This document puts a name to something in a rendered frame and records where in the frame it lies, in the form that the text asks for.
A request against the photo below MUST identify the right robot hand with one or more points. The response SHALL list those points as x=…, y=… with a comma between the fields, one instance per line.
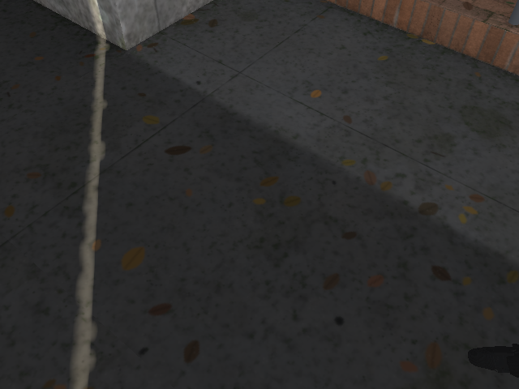
x=501, y=358

